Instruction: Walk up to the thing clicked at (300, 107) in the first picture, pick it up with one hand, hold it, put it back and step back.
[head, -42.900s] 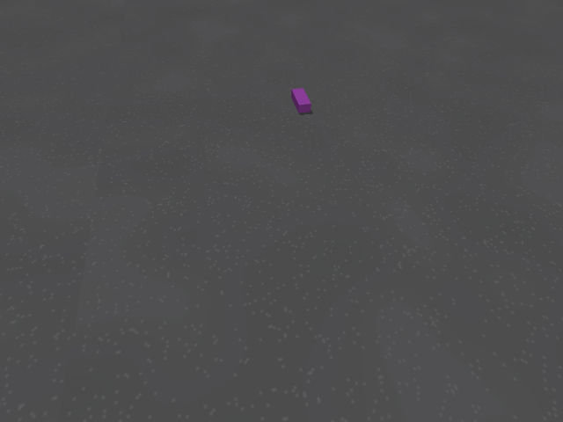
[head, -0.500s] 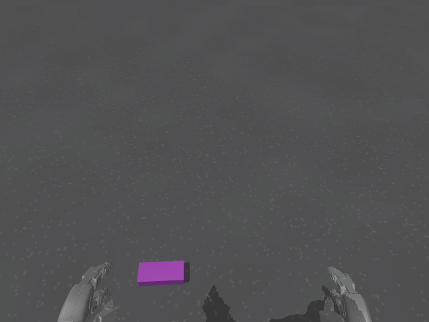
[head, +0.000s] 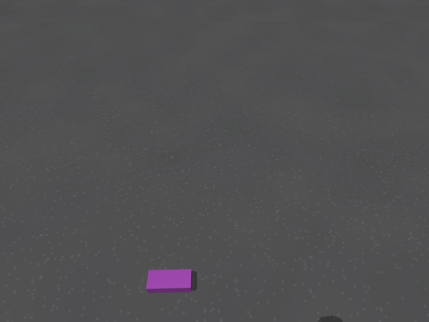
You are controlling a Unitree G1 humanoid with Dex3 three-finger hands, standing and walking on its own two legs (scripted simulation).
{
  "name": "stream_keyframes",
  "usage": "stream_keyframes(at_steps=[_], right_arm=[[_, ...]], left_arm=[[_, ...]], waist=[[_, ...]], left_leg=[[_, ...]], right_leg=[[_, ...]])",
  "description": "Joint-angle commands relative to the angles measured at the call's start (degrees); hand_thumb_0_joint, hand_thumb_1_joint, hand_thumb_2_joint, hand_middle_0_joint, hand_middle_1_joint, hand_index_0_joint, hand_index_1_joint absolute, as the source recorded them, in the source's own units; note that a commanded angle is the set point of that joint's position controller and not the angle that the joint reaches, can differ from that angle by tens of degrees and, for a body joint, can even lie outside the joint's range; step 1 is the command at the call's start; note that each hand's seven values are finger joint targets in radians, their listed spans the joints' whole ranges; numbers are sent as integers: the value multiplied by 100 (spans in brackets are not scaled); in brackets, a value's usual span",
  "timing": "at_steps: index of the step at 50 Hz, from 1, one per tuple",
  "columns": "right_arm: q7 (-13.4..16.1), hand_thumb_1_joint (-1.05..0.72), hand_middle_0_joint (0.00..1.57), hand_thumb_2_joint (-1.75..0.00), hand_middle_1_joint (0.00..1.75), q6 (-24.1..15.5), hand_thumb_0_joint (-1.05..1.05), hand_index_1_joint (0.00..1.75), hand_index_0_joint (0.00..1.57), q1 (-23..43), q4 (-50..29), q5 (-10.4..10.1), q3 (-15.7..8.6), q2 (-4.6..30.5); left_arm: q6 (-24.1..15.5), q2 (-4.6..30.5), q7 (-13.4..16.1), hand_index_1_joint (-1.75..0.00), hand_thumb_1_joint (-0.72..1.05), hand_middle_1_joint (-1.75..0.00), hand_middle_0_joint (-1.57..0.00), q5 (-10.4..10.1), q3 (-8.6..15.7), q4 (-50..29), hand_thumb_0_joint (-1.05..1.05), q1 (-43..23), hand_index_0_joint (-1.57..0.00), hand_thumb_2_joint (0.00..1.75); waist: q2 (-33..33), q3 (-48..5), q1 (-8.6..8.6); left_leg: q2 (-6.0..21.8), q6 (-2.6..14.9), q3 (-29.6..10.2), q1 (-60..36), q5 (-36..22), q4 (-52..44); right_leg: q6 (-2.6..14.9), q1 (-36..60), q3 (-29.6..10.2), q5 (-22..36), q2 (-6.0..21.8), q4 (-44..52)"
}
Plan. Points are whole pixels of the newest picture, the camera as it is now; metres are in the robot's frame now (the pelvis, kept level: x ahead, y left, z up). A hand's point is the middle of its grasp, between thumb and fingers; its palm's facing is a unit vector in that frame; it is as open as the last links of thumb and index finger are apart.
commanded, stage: stand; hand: left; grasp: from above
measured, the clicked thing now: (170, 281) +0.44 +0.21 -0.74
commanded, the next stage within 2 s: step back in 1.98 s
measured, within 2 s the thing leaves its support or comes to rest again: neither
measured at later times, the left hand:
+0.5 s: hand out of the picture +0.04 +0.23 -0.15, palm faces +0.01 -0.94 -0.33, open 7.4 cm
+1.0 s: hand out of the picture +0.07 +0.23 -0.15, palm faces -0.01 -0.95 -0.32, open 7.4 cm
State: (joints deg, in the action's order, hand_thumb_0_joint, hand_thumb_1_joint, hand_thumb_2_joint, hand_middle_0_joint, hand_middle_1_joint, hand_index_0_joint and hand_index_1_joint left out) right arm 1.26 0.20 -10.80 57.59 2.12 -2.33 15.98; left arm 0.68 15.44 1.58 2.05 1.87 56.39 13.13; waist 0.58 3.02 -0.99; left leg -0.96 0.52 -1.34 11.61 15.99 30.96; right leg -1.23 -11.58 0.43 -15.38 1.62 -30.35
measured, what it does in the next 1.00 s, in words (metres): stands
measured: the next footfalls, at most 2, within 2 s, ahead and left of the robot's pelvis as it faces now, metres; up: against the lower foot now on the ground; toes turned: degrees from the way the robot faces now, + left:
none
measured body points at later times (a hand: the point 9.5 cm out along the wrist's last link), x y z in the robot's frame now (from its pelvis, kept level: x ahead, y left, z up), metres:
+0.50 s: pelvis -0.01 -0.01 +0.01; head -0.01 -0.01 +0.46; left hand +0.04 +0.28 -0.13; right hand +0.05 -0.29 -0.13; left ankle +0.01 +0.11 -0.73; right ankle +0.01 -0.13 -0.73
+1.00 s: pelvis +0.00 -0.01 +0.01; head +0.01 -0.01 +0.46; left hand +0.07 +0.28 -0.12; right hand +0.07 -0.30 -0.13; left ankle +0.01 +0.11 -0.73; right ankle +0.01 -0.13 -0.73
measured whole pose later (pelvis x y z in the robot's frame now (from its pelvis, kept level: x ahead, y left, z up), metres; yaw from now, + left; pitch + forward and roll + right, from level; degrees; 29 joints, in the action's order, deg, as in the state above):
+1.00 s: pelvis +0.00 -0.01 +0.01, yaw -1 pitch -4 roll +0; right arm 0.8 -0.1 -7.2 65.2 1.0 -0.8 18.4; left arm -0.5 17.1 0.4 1.2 1.3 66.2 6.5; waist 0.8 3.8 -0.1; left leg 0.0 -0.3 -0.9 5.4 10.5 19.4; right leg -0.7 -5.8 0.0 -9.8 0.7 -19.1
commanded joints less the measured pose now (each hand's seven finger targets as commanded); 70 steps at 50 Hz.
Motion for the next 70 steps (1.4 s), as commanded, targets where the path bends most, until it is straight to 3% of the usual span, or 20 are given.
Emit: stream_keyframes(at_steps=[1, 8, 17, 24, 28, 32, 35, 40, 59, 63, 70], right_arm=[[66, -90, 20, -90, 30, -174, 0, 30, 20, 273, -200, -30, -188, 1072], [65, -90, 20, -90, 30, -156, 0, 30, 20, 323, 58, -49, -163, 1118], [40, -90, 20, -90, 30, -175, 0, 30, 20, 396, 233, -74, -126, 1150], [19, -90, 20, -90, 30, -133, 0, 30, 20, 453, 315, -75, -113, 1249], [6, -90, 20, -90, 30, -139, 0, 30, 20, 479, 347, -92, -100, 1251], [2, -90, 20, -90, 30, -157, 0, 30, 20, 520, 356, -91, -82, 1288], [13, -90, 20, -90, 30, -153, 0, 30, 20, 392, 435, -90, -56, 1300], [7, -90, 20, -90, 30, -165, 0, 30, 20, 487, 431, -105, -46, 1355], [-2, -90, 20, -90, 30, -189, 0, 30, 20, 630, 449, -115, -15, 1407], [-2, -90, 20, -90, 30, -206, 0, 30, 20, 674, 445, -114, -26, 1450], [-9, -90, 20, -90, 30, -197, 0, 30, 20, 626, 464, -127, -9, 1439]], left_arm=[[-181, 1071, 101, -30, 90, -30, -20, -28, 257, -115, 0, -350, -20, 90], [-175, 1114, 82, -30, 90, -30, -20, -31, 232, 293, 0, -399, -20, 90], [-195, 1227, 64, -30, 90, -30, -20, -42, 215, 530, 0, -555, -20, 90], [-161, 1286, 38, -30, 90, -30, -20, -44, 206, 641, 0, -615, -20, 90], [-184, 1299, 21, -30, 90, -30, -20, -53, 188, 665, 0, -645, -20, 90], [-214, 1337, 18, -30, 90, -30, -20, -63, 189, 663, 0, -705, -20, 90], [-210, 1360, 11, -30, 90, -30, -20, -85, 191, 681, 0, -761, -20, 90], [-231, 1354, 3, -30, 90, -30, -20, -90, 175, 690, 0, -779, -20, 90], [-212, 1384, -35, -30, 90, -30, -20, -121, 171, 677, 0, -937, -20, 90], [-226, 1386, -39, -30, 90, -30, -20, -120, 162, 666, 0, -902, -20, 90], [-230, 1430, -34, -30, 90, -30, -20, -138, 158, 639, 0, -973, -20, 90]], waist=[[51, -109, 14], [17, 15, 16], [-135, -92, 32], [-31, 111, 31], [-84, 15, 43], [-78, -201, 61], [-42, -152, 97], [-93, -283, 73], [-36, -230, 82], [-14, -431, 61], [-68, -436, 100]], left_leg=[[554, 140, -662, 28, -375, -1118], [604, 107, -660, -78, -167, -1456], [631, 81, -589, -383, -590, -1530], [638, 76, -616, -138, 38, -1642], [647, 83, -584, -224, -136, -1577], [687, 107, -541, -432, -629, -1475], [694, 101, -530, -333, -593, -1538], [718, 92, -486, -514, -1046, -1459], [766, 69, -491, -462, -929, -1610], [792, 80, -468, -651, -1408, -1518], [797, 77, -433, -659, -1571, -1497]], right_leg=[[214, 276, -500, 583, 360, 848], [175, 413, -510, 527, 385, 1114], [178, 436, -555, 661, 464, 1353], [178, 371, -564, 155, 419, 1420], [185, 367, -605, 187, 455, 1468], [202, 457, -621, 616, 514, 1477], [197, 551, -639, 741, 510, 1488], [186, 601, -597, 1067, 520, 1471], [193, 623, -581, 977, 507, 1450], [187, 697, -564, 1415, 527, 1418], [175, 751, -550, 1563, 540, 1401]])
